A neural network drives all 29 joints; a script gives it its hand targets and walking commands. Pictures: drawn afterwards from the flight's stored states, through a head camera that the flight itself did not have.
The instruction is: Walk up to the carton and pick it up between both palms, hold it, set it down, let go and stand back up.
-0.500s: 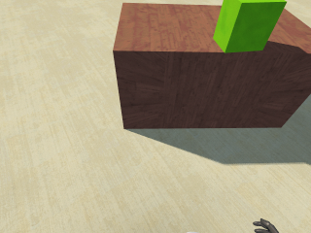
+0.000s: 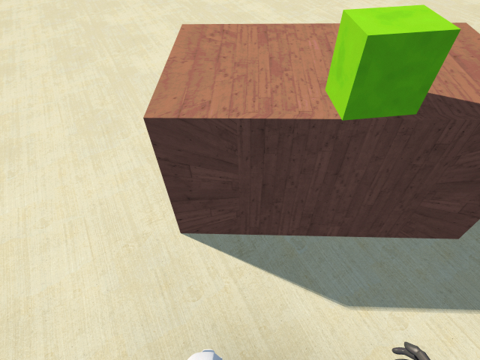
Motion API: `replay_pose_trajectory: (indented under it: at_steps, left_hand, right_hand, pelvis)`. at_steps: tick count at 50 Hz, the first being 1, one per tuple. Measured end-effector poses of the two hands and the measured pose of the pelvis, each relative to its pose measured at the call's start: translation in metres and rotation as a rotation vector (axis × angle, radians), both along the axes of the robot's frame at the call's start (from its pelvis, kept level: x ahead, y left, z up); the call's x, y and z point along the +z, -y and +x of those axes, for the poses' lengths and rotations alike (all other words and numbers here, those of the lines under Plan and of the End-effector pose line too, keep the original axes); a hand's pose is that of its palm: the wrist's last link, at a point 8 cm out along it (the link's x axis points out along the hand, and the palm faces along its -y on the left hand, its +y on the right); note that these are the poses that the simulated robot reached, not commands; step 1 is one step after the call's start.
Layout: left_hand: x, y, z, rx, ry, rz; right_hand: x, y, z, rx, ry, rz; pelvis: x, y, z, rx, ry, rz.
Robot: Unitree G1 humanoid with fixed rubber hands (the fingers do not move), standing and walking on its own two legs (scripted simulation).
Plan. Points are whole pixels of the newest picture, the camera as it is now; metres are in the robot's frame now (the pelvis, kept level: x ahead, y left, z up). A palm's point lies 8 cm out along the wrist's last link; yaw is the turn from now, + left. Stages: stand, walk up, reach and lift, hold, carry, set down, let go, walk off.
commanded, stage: walk up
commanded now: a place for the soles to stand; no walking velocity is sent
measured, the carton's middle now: (381, 64) +0.92 -0.34 +0.05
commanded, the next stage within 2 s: none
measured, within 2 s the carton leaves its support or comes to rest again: neither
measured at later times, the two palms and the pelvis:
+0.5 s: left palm (210, 257) +0.35 +0.11 -0.10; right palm out of the picture +0.21 -0.44 -0.12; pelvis +0.19 -0.14 -0.03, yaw +0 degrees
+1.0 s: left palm (269, 222) +0.45 -0.01 -0.11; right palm out of the picture +0.37 -0.56 -0.08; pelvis +0.32 -0.26 -0.01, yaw +0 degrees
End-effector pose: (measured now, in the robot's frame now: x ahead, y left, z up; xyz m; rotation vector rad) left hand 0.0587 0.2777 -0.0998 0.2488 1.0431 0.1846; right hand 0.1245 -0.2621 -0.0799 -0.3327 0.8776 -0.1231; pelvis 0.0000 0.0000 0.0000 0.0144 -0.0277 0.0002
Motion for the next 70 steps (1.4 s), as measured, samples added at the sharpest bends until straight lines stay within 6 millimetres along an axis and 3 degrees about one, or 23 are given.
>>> replay_pose_trajectory:
  at_steps: [4, 7, 11, 17, 20, 23, 26, 32, 37, 41, 49, 52, 54, 57, 64, 67, 70]
  left_hand:
    - [-0.016, 0.005, -0.002, 0.048, -0.073, -0.028]
    - [-0.034, 0.014, 0.02, 0.014, -0.109, -0.04]
    - [-0.033, 0.039, 0.086, -0.075, -0.078, -0.052]
    - [-0.005, 0.097, 0.208, -0.201, 0.088, -0.087]
    - [0.006, 0.129, 0.259, -0.239, 0.167, -0.085]
    - [0.006, 0.154, 0.293, -0.228, 0.239, -0.054]
    - [0.001, 0.167, 0.29, -0.155, 0.214, -0.036]
    - [-0.003, 0.176, 0.248, -0.012, 0.045, -0.007]
    - [-0.023, 0.188, 0.239, 0.035, -0.039, -0.034]
    - [-0.036, 0.21, 0.268, -0.016, -0.076, -0.049]
    - [-0.011, 0.279, 0.38, -0.14, 0.06, -0.082]
    - [-0.003, 0.309, 0.419, -0.165, 0.133, -0.072]
    - [-0.005, 0.324, 0.434, -0.155, 0.179, -0.051]
    - [-0.008, 0.341, 0.43, -0.095, 0.169, -0.042]
    - [-0.013, 0.361, 0.395, 0.019, 0.021, -0.022]
    - [-0.028, 0.368, 0.397, 0.016, -0.015, -0.03]
    - [-0.034, 0.385, 0.411, -0.017, -0.048, -0.027]
  right_hand:
    - [0.009, -0.003, 0.061, 0.046, 0.088, -0.009]
    - [0.004, 0.009, 0.081, 0.029, 0.119, -0.052]
    - [0.001, 0.043, 0.065, -0.059, 0.024, -0.105]
    - [-0.002, 0.101, 0.039, -0.159, -0.124, -0.12]
    - [-0.01, 0.133, 0.04, -0.191, -0.176, -0.116]
    - [-0.029, 0.166, 0.057, -0.184, -0.215, -0.112]
    - [-0.034, 0.181, 0.099, -0.161, -0.204, -0.087]
    - [-0.009, 0.179, 0.212, -0.032, -0.05, -0.034]
    - [0.0, 0.179, 0.274, 0.035, 0.061, -0.043]
    - [-0.002, 0.205, 0.277, -0.006, 0.041, -0.1]
    - [-0.001, 0.288, 0.251, -0.118, -0.094, -0.14]
    - [-0.011, 0.325, 0.252, -0.141, -0.138, -0.143]
    - [-0.024, 0.349, 0.262, -0.135, -0.161, -0.142]
    - [-0.03, 0.364, 0.293, -0.123, -0.163, -0.121]
    - [-0.006, 0.359, 0.387, 0.004, -0.013, -0.057]
    - [-0.005, 0.365, 0.406, 0.032, 0.038, -0.08]
    - [-0.002, 0.387, 0.405, 0.008, 0.022, -0.116]
  pelvis:
    - [-0.006, 0.007, 0.034, 0.008, -0.002, -0.003]
    - [-0.019, 0.012, 0.058, 0.002, -0.002, 0.001]
    - [-0.015, 0.031, 0.085, -0.02, 0.005, 0.014]
    - [-0.006, 0.068, 0.125, -0.032, 0.01, 0.007]
    - [-0.009, 0.093, 0.148, -0.029, 0.014, 0.002]
    - [-0.024, 0.125, 0.174, -0.01, 0.02, -0.005]
    - [-0.025, 0.146, 0.192, 0.007, 0.029, -0.01]
    - [-0.006, 0.172, 0.227, 0.024, 0.015, 0.002]
    - [-0.014, 0.186, 0.257, 0.033, 0.007, -0.006]
    - [-0.019, 0.204, 0.276, 0.024, 0.015, 0.008]
    - [-0.008, 0.256, 0.313, 0.005, 0.02, 0.005]
    - [-0.014, 0.284, 0.331, 0.011, 0.021, -0.003]
    - [-0.025, 0.306, 0.344, 0.022, 0.024, -0.01]
    - [-0.025, 0.327, 0.356, 0.041, 0.03, -0.015]
    - [-0.01, 0.358, 0.383, 0.053, 0.014, 0.01]
    - [-0.02, 0.368, 0.394, 0.057, 0.01, -0.003]
    - [-0.019, 0.386, 0.401, 0.048, 0.018, 0.003]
